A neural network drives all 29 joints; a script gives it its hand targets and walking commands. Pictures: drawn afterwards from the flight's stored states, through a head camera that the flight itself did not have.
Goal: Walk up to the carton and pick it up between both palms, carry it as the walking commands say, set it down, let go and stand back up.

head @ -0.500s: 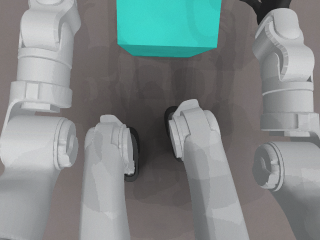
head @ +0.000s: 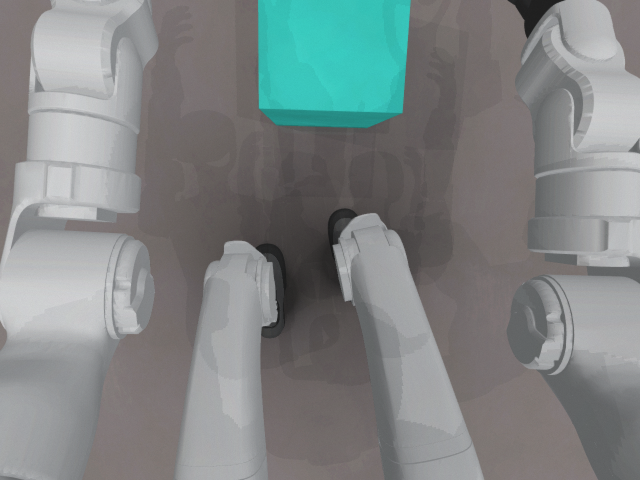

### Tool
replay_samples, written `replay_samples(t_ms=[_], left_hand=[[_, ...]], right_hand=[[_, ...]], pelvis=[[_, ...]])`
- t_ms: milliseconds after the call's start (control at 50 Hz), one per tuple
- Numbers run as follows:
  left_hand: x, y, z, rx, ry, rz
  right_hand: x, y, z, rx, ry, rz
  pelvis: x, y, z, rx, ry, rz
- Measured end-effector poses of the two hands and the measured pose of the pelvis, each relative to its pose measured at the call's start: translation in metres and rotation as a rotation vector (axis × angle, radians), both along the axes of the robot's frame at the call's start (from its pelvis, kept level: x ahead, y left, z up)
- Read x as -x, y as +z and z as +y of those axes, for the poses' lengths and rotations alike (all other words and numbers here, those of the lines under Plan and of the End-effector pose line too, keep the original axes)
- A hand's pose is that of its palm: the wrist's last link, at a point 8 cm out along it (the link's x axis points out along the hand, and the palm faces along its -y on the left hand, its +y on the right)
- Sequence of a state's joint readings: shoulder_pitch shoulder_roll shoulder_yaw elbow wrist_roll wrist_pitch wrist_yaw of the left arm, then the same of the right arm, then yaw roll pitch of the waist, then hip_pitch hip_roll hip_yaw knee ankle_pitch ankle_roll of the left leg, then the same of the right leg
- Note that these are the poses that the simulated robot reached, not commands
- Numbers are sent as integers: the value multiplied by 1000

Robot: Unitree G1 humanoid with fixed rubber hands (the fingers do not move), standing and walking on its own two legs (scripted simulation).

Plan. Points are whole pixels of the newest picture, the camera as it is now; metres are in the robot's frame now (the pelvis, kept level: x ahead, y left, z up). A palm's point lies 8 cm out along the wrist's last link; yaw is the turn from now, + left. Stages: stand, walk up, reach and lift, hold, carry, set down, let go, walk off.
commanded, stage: set down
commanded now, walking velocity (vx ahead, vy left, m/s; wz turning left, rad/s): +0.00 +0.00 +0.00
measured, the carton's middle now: (327, 47) +0.56 -0.09 -0.42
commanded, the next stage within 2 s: let go in 0.36 s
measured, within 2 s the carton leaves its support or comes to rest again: neither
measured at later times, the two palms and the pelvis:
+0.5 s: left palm out of the picture +0.56 +0.10 -0.04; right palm (631, 9) +0.46 -0.26 -0.04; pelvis +0.01 +0.00 +0.10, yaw +0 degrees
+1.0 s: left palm out of the picture +0.40 +0.16 +0.09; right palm out of the picture +0.30 -0.27 +0.11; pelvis +0.09 -0.02 +0.17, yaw -2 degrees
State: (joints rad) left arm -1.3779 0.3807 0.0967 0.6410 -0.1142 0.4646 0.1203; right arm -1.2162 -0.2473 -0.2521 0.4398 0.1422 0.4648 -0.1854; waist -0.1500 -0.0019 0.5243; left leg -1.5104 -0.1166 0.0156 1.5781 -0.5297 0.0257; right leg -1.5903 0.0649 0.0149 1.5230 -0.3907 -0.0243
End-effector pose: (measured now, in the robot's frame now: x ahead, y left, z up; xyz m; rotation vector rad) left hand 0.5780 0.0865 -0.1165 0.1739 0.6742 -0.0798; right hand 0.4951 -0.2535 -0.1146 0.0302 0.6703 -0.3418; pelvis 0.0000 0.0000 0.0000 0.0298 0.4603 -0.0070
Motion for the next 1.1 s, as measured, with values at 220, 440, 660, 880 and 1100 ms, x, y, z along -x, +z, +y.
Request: replay_samples(t_ms=[220,440,660,880,1100], left_hand=[[-4,70,2,-5,0,-3],[8,81,17,-15,27,12],[109,97,40,-121,98,93],[177,168,58,-118,70,124],[202,221,98,-78,69,91]], right_hand=[[1,65,2,-6,1,-3],[17,73,-2,17,35,33],[99,103,4,66,256,162],[174,182,-13,57,229,196],[207,235,1,44,240,177]], pelvis=[[-9,58,0,4,-10,-43],[-12,91,0,13,6,-40],[-30,121,-6,8,-3,-133],[-67,152,-14,8,-25,-182],[-115,186,-16,32,-21,-340]])
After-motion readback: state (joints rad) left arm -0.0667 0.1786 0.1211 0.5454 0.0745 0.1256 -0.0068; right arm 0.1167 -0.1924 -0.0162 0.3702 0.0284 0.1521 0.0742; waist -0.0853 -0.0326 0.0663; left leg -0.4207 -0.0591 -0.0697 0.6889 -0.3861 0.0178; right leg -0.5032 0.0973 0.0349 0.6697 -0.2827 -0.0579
